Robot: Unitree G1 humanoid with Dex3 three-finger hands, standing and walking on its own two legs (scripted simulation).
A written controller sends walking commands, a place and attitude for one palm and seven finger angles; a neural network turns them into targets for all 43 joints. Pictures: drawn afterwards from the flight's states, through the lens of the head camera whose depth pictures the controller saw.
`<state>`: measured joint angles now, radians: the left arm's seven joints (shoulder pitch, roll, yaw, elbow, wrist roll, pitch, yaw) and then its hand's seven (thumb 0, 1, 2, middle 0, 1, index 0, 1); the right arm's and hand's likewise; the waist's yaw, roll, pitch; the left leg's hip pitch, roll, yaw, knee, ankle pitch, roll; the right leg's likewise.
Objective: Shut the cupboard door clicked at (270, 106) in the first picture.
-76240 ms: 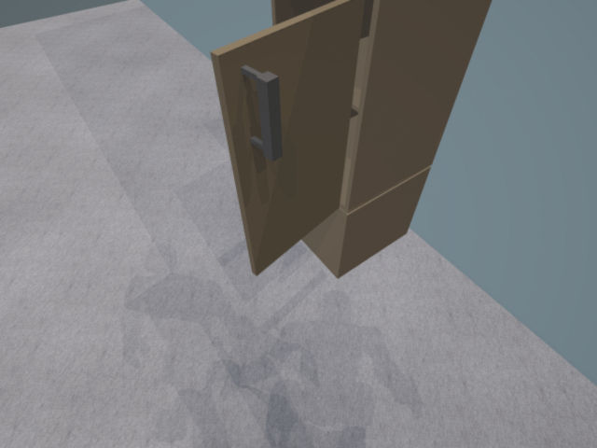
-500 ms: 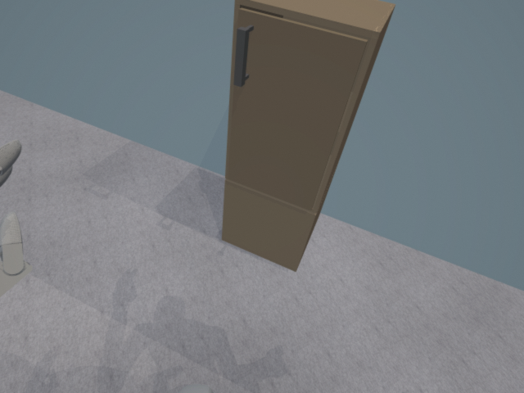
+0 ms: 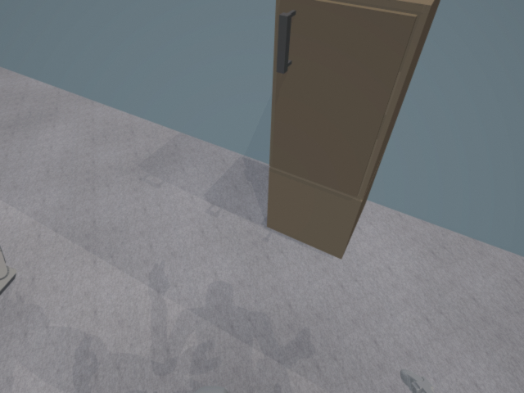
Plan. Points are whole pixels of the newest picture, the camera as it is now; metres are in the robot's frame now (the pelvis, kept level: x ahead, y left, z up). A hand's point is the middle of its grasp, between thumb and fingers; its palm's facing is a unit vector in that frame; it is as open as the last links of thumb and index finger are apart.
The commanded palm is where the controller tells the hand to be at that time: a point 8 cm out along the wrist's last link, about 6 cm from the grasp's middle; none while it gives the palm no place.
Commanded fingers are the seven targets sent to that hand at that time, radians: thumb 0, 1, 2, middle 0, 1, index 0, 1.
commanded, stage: stop stepping back and stand still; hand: left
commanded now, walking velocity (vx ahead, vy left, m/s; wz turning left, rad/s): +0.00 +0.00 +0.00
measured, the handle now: (287, 41) +0.95 +0.03 +0.15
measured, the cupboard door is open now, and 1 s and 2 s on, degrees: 0 0 0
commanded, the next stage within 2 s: let the arm hang, fingers relaxed in 0.50 s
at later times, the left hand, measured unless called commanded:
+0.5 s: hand (44, 240) +0.24 +0.29 +0.17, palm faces +0.41 -0.74 -0.53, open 7.4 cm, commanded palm +0.18 +0.32 +0.18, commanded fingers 0.00 0.90 0.90 -0.20 -0.30 -0.20 -0.30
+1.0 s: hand out of the picture +0.00 +0.22 -0.18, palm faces +0.07 -0.98 -0.18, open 7.1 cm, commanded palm none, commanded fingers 0.00 0.90 0.90 -0.20 -0.30 -0.20 -0.30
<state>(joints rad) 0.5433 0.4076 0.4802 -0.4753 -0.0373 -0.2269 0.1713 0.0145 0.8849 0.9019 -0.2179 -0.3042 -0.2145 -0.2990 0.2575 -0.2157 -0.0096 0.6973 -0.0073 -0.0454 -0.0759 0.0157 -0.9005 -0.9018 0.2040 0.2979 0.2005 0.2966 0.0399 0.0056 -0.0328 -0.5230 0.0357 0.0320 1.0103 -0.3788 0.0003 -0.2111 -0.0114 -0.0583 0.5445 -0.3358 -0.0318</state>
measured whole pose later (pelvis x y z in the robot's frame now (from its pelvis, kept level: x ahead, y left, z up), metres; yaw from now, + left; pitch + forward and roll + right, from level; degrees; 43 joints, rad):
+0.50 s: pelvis +0.04 +0.02 +0.00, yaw +0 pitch +1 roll -1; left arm 0.59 0.44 0.45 -0.46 -0.06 -0.19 0.14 0.01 0.89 0.90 -0.22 -0.30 -0.21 -0.30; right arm 0.18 -0.19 0.02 0.62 0.02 -0.05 -0.06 0.01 -0.90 -0.90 0.20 0.30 0.20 0.30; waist 0.00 0.03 0.00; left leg -0.32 0.06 0.07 0.55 -0.26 0.00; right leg -0.15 -0.01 -0.01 0.49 -0.36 0.02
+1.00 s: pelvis +0.00 +0.03 +0.00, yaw +4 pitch -1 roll -1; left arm 0.34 0.21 0.01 0.96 0.01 0.05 0.01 0.00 0.98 0.90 -0.21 -0.30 -0.21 -0.30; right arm 0.29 -0.21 0.02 0.97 -0.03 0.04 0.00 0.01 -0.91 -0.90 0.20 0.30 0.20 0.30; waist -0.01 -0.03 0.04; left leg -0.34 0.01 0.02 0.53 -0.18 0.02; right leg -0.16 -0.04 -0.08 0.49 -0.31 0.03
